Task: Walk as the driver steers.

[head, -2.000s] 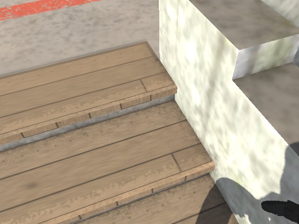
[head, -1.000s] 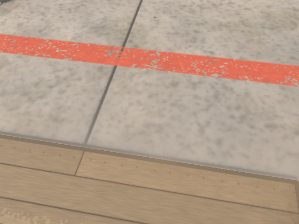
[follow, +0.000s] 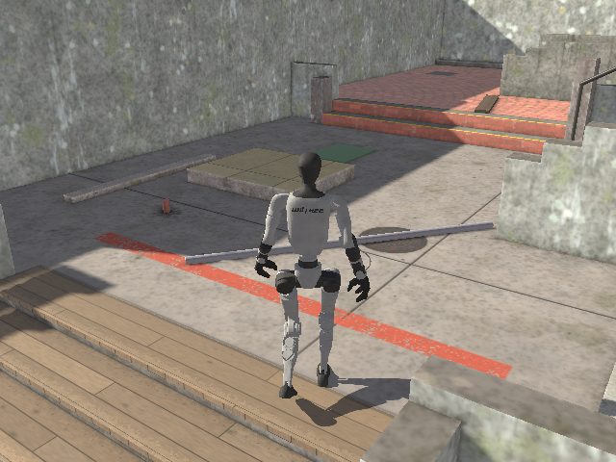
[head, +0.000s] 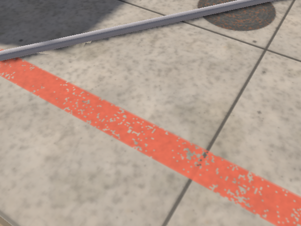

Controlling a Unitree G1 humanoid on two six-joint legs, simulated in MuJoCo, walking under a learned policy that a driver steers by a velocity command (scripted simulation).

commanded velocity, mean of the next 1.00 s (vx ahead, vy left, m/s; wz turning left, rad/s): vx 0.12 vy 0.00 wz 0.02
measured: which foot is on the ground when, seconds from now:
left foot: up 0.00-0.32, down 0.34-1.00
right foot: down 0.00-1.00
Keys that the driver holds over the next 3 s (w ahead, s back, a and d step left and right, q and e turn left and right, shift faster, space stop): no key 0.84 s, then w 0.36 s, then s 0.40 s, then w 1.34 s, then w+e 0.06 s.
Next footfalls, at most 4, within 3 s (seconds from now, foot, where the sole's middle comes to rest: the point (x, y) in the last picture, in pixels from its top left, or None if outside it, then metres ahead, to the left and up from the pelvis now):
0.34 left None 0.26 0.10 -0.76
1.52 right None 0.45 -0.05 -0.76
1.80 left None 0.32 0.14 -0.76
2.26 right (174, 200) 0.57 -0.10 -0.76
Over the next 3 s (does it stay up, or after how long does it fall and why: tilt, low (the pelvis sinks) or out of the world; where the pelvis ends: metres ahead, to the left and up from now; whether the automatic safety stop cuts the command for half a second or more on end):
stays up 0.85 0.01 0.02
